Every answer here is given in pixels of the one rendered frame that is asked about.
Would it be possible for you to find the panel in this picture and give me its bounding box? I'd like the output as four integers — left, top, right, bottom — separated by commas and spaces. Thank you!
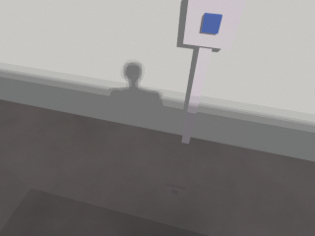
181, 0, 246, 145

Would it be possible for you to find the button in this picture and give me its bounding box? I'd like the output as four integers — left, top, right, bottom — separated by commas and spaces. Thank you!
201, 13, 222, 34

